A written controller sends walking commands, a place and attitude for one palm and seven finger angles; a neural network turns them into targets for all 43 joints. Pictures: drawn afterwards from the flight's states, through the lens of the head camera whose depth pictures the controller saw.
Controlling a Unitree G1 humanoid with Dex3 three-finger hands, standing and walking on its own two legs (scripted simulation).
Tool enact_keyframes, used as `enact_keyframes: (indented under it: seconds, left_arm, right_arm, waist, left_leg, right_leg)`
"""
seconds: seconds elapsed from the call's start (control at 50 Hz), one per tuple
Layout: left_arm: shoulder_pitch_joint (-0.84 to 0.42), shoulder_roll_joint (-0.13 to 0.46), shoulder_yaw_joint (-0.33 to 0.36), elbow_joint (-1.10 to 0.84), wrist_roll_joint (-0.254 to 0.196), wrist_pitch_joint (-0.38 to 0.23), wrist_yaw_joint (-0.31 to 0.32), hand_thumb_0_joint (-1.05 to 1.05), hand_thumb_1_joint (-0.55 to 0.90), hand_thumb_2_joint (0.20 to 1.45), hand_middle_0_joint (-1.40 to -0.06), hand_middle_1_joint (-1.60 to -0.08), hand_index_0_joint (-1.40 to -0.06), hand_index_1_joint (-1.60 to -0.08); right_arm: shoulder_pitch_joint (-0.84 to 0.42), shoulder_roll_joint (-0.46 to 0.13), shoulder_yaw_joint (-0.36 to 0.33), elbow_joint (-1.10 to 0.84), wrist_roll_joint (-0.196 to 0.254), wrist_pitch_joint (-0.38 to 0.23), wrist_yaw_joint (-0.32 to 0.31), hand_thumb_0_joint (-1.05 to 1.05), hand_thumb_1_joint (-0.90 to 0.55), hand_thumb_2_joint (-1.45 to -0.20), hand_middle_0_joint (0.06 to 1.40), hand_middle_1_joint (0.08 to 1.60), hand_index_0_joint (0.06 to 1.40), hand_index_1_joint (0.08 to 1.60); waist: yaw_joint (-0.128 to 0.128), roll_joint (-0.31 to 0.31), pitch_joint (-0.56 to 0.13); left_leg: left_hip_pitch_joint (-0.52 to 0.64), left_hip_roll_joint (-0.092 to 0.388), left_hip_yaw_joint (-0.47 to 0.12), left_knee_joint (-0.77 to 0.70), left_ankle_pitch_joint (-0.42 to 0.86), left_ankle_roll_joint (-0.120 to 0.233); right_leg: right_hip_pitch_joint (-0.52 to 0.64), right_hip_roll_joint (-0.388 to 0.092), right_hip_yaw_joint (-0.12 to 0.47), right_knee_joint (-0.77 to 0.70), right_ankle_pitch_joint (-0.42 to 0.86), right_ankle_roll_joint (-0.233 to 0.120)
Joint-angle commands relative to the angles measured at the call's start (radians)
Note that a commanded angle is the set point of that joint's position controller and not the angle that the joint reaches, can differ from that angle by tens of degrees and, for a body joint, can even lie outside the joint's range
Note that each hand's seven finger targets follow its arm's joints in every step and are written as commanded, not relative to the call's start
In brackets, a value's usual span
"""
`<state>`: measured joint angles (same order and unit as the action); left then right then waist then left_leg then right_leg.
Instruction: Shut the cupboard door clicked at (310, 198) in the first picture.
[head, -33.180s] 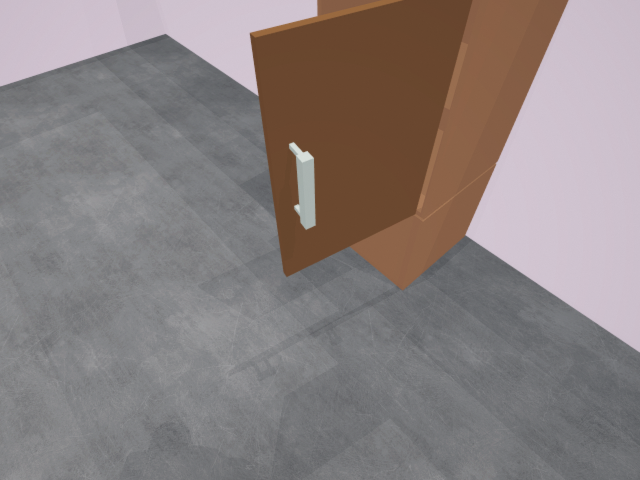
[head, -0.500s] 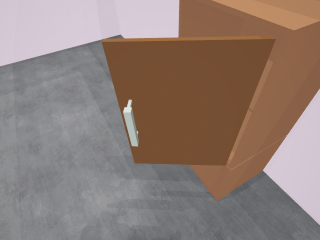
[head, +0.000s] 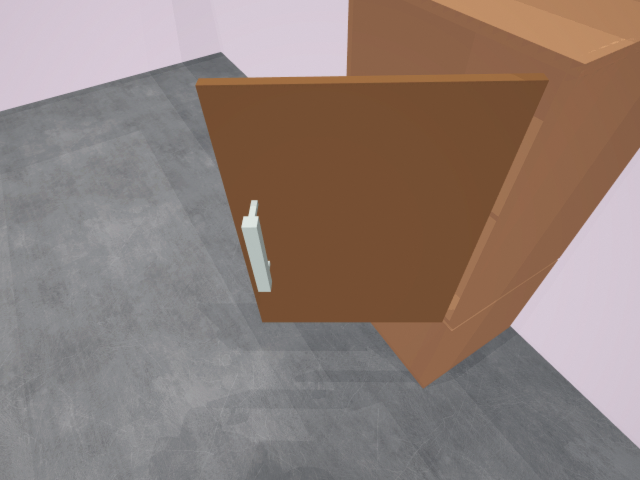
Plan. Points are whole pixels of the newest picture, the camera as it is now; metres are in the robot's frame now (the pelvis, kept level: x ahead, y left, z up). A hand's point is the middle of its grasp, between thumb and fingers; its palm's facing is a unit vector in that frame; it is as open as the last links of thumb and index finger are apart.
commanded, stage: look again from close up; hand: left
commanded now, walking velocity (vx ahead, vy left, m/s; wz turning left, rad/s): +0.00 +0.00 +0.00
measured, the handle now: (259, 248) +0.48 +0.13 -0.04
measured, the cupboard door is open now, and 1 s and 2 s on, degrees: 57 57 57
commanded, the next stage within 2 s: raise the hand and make a fist in 0.46 s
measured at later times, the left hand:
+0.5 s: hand out of the picture +0.03 +0.15 -0.17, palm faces +0.02 -0.98 -0.21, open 7.3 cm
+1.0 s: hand out of the picture +0.13 +0.14 -0.09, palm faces +0.06 -1.00 +0.02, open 6.1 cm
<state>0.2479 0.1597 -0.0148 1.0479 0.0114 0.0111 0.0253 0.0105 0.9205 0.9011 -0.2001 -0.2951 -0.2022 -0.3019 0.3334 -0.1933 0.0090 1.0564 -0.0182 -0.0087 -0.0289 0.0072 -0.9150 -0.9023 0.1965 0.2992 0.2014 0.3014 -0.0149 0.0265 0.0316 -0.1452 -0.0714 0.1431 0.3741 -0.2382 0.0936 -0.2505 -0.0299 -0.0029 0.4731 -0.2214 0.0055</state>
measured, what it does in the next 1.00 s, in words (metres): lowers itself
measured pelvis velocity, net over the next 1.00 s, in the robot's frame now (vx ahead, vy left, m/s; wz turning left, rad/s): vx -0.03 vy -0.06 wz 0.07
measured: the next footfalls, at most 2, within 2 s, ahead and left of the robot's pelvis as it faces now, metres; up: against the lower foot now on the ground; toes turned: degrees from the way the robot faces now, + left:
none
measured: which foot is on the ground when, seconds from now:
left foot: down 0.00-1.00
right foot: down 0.00-1.00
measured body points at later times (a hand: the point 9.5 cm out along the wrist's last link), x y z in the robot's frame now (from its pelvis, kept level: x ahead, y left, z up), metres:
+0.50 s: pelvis +0.03 -0.02 +0.00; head +0.04 -0.03 +0.45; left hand +0.03 +0.20 -0.15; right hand +0.04 -0.25 -0.16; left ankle -0.02 +0.05 -0.74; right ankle +0.02 -0.12 -0.74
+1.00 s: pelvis -0.03 -0.06 -0.09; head +0.03 -0.03 +0.36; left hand +0.12 +0.19 -0.09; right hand +0.22 -0.30 -0.11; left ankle -0.02 +0.06 -0.74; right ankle +0.02 -0.13 -0.74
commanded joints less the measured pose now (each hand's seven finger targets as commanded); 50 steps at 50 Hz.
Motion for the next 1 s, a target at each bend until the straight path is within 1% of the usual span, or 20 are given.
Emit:
enact_keyframes:
  seconds: [0.0,0.12,0.52,0.54,0.56,0.58,0.6,0.62,0.64,0.68,0.7,0.72,0.74,0.76,0.78,0.8,0.84,0.86,0.9,0.98]
  left_arm:
    - [0.044,0.101,0.018,-0.021,0.002,-0.019,0.008,0.0,0.9,0.9,-0.2,-0.3,-0.2,-0.3]
    - [0.046,0.09,0.015,0.002,0.0,-0.025,0.012,0.0,0.9,0.9,-0.2,-0.3,-0.2,-0.3]
    - [0.073,0.09,0.013,0.033,-0.001,-0.037,0.015,0.0,0.9,0.9,-0.2,-0.3,-0.2,-0.3]
    - [0.152,0.105,0.018,0.076,0.009,-0.051,0.054,0.0,0.9,0.9,-0.2,-0.3,-0.2,-0.3]
    - [-0.731,0.672,0.409,-1.502,-0.115,-0.325,0.057,0.0,0.9,0.9,-0.2,-0.3,-0.2,-0.3]
    - [-0.076,0.177,0.025,-1.164,-0.131,-0.237,0.051,0.0,0.9,0.9,-0.218,-0.32,-0.218,-0.32]
    - [-0.074,0.185,0.102,-1.159,-0.18,-0.198,0.086,0.0,0.9,0.9,-0.237,-0.34,-0.237,-0.34]
    - [0.19,-0.103,-0.069,-0.896,-0.178,-0.092,0.066,0.0,0.9,0.9,-0.255,-0.36,-0.255,-0.36]
    - [-0.047,0.016,-0.004,-1.047,-0.187,-0.132,0.073,0.0,0.9,0.9,-0.273,-0.38,-0.273,-0.38]
    - [-0.02,0.065,0.09,-0.891,-0.173,-0.232,0.029,0.0,0.9,0.9,-0.31,-0.42,-0.31,-0.42]
    - [0.125,0.07,0.146,-0.763,-0.185,-0.286,-0.011,0.0,0.9,0.9,-0.328,-0.44,-0.328,-0.44]
    - [0.246,0.009,0.131,-0.681,-0.206,-0.35,-0.063,0.0,0.9,0.9,-0.347,-0.46,-0.347,-0.46]
    - [0.361,0.001,0.159,-0.665,-0.235,-0.425,-0.124,0.0,0.9,0.9,-0.365,-0.48,-0.365,-0.48]
    - [0.406,0.0,0.168,-0.687,-0.261,-0.498,-0.192,0.0,0.9,0.9,-0.383,-0.5,-0.383,-0.5]
    - [0.427,0.012,0.182,-0.714,-0.28,-0.568,-0.263,0.0,0.9,0.9,-0.402,-0.52,-0.402,-0.52]
    - [0.433,0.064,0.231,-0.696,-0.284,-0.625,-0.33,0.0,0.9,0.9,-0.42,-0.54,-0.42,-0.54]
    - [0.333,0.143,0.265,-0.752,-0.279,-0.702,-0.423,0.0,0.9,0.9,-0.457,-0.58,-0.457,-0.58]
    - [0.291,0.168,0.276,-0.806,-0.277,-0.701,-0.432,0.0,0.9,0.9,-0.475,-0.6,-0.475,-0.6]
    - [0.155,0.22,0.305,-0.973,-0.299,-0.691,-0.41,0.0,0.9,0.9,-0.512,-0.64,-0.512,-0.64]
    - [-0.05,0.207,0.27,-1.343,-0.335,-0.755,-0.324,0.0,0.9,0.9,-0.585,-0.72,-0.585,-0.72]
  right_arm:
    - [0.025,-0.084,-0.012,-0.029,0.005,-0.033,-0.004,0.0,-0.9,-0.9,0.2,0.3,0.2,0.3]
    - [0.038,-0.071,-0.01,0.006,0.006,-0.036,-0.009,0.0,-0.9,-0.9,0.2,0.3,0.2,0.3]
    - [0.015,-0.056,-0.009,0.048,0.008,-0.034,-0.015,0.0,-0.9,-0.9,0.2,0.3,0.2,0.3]
    - [-0.07,-0.095,-0.015,-0.016,0.02,-0.032,0.0,0.0,-0.9,-0.9,0.2,0.3,0.2,0.3]
    - [0.035,-0.324,-0.065,-0.317,0.024,-0.225,-0.11,0.0,-0.9,-0.9,0.2,0.3,0.2,0.3]
    - [-0.079,-0.165,0.0,-0.298,0.071,-0.295,-0.113,0.0,-0.9,-0.9,0.2,0.3,0.2,0.3]
    - [-0.105,-0.181,-0.01,-0.264,0.042,-0.319,-0.099,0.0,-0.9,-0.9,0.2,0.3,0.2,0.3]
    - [-0.098,-0.12,-0.011,-0.251,0.052,-0.327,-0.063,0.0,-0.9,-0.9,0.2,0.3,0.2,0.3]
    - [-0.087,-0.193,-0.04,-0.308,0.055,-0.34,-0.044,0.0,-0.9,-0.9,0.2,0.3,0.2,0.3]
    - [-0.103,-0.198,-0.06,-0.359,0.032,-0.342,-0.033,0.0,-0.9,-0.9,0.2,0.3,0.2,0.3]
    - [-0.119,-0.189,-0.07,-0.393,0.03,-0.343,-0.023,0.0,-0.9,-0.9,0.2,0.3,0.2,0.3]
    - [-0.128,-0.171,-0.069,-0.424,0.024,-0.345,-0.012,0.0,-0.9,-0.9,0.2,0.3,0.2,0.3]
    - [-0.14,-0.164,-0.08,-0.456,0.019,-0.347,-0.001,0.0,-0.9,-0.9,0.2,0.3,0.2,0.3]
    - [-0.154,-0.166,-0.086,-0.486,0.016,-0.346,0.012,0.0,-0.9,-0.9,0.2,0.3,0.2,0.3]
    - [-0.163,-0.165,-0.093,-0.518,0.018,-0.342,0.025,0.0,-0.9,-0.9,0.2,0.3,0.2,0.3]
    - [-0.162,-0.173,-0.103,-0.539,0.019,-0.334,0.042,0.0,-0.9,-0.9,0.2,0.3,0.2,0.3]
    - [-0.197,-0.176,-0.102,-0.591,0.029,-0.322,0.051,0.0,-0.9,-0.9,0.2,0.3,0.2,0.3]
    - [-0.223,-0.178,-0.103,-0.628,0.032,-0.316,0.05,0.0,-0.9,-0.9,0.2,0.3,0.2,0.3]
    - [-0.238,-0.18,-0.102,-0.676,0.025,-0.309,0.042,0.0,-0.9,-0.9,0.2,0.3,0.2,0.3]
    - [-0.2,-0.166,-0.09,-0.696,0.019,-0.316,0.017,0.0,-0.9,-0.9,0.2,0.3,0.2,0.3]
  waist:
    - [0.017,-0.028,0.01]
    - [0.011,-0.039,-0.003]
    - [0.01,-0.044,0.014]
    - [0.042,-0.11,0.032]
    - [-0.133,-0.047,-0.385]
    - [-0.039,0.25,-0.451]
    - [0.018,0.267,-0.429]
    - [-0.018,0.162,-0.233]
    - [-0.04,0.133,-0.099]
    - [-0.057,-0.138,0.047]
    - [-0.014,-0.249,0.064]
    - [0.015,-0.392,0.039]
    - [0.054,-0.442,-0.006]
    - [0.072,-0.451,-0.076]
    - [0.09,-0.411,-0.139]
    - [0.102,-0.292,-0.192]
    - [0.098,-0.127,-0.248]
    - [0.102,-0.024,-0.265]
    - [0.097,0.081,-0.31]
    - [0.024,0.123,-0.454]
  left_leg:
    - [-0.034,0.194,-0.19,-0.11,0.116,-0.038]
    - [0.009,0.193,-0.169,-0.08,0.225,-0.041]
    - [0.033,0.188,-0.154,-0.062,0.225,-0.052]
    - [-0.062,0.221,-0.128,0.124,0.287,-0.075]
    - [0.233,0.15,-0.165,0.148,0.532,-0.058]
    - [0.263,0.113,-0.139,0.14,0.602,-0.058]
    - [0.243,0.136,-0.136,0.112,0.681,-0.104]
    - [0.099,0.142,-0.16,0.085,0.567,-0.107]
    - [-0.029,0.12,-0.191,0.124,0.347,-0.105]
    - [-0.239,0.08,-0.192,0.205,0.128,-0.089]
    - [-0.332,0.064,-0.183,0.251,0.065,-0.085]
    - [-0.42,0.053,-0.18,0.303,0.018,-0.087]
    - [-0.498,0.04,-0.168,0.351,-0.024,-0.097]
    - [-0.549,0.026,-0.156,0.4,-0.033,-0.104]
    - [-0.591,0.015,-0.144,0.441,-0.043,-0.113]
    - [-0.605,0.011,-0.139,0.486,-0.02,-0.122]
    - [-0.694,-0.001,-0.12,0.577,-0.075,-0.113]
    - [-0.713,-0.002,-0.107,0.606,-0.09,-0.101]
    - [-0.733,0.004,-0.113,0.648,-0.103,-0.087]
    - [-0.686,0.038,-0.152,0.722,-0.122,-0.061]
  right_leg:
    - [0.035,-0.068,0.082,-0.055,0.083,-0.055]
    - [0.047,-0.074,0.084,-0.052,0.158,-0.054]
    - [0.079,-0.086,0.094,-0.083,0.269,-0.064]
    - [0.074,-0.125,0.086,-0.055,0.501,-0.024]
    - [0.093,-0.004,0.037,0.14,0.479,-0.008]
    - [-0.003,0.056,-0.023,0.187,0.2,-0.022]
    - [-0.012,0.041,-0.038,0.094,0.084,-0.037]
    - [-0.073,0.016,-0.054,0.08,0.06,-0.023]
    - [-0.092,0.003,-0.042,0.058,0.095,-0.027]
    - [-0.226,0.0,-0.062,0.068,0.039,-0.025]
    - [-0.245,-0.014,-0.032,0.077,-0.018,-0.024]
    - [-0.265,-0.02,-0.023,0.128,-0.032,-0.012]
    - [-0.261,-0.026,0.003,0.171,-0.042,-0.004]
    - [-0.237,-0.033,0.031,0.223,0.013,0.0]
    - [-0.214,-0.04,0.053,0.272,0.048,-0.002]
    - [-0.195,-0.054,0.077,0.331,0.135,-0.017]
    - [-0.255,-0.067,0.142,0.384,0.056,-0.026]
    - [-0.294,-0.061,0.154,0.401,-0.02,-0.033]
    - [-0.365,-0.036,0.151,0.442,-0.157,-0.05]
    - [-0.466,0.0,0.129,0.476,-0.253,-0.043]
